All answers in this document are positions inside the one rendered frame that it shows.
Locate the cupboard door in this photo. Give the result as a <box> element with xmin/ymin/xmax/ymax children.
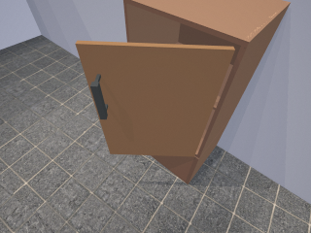
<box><xmin>75</xmin><ymin>40</ymin><xmax>235</xmax><ymax>157</ymax></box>

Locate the handle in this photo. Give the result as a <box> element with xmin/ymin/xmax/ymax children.
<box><xmin>90</xmin><ymin>74</ymin><xmax>108</xmax><ymax>119</ymax></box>

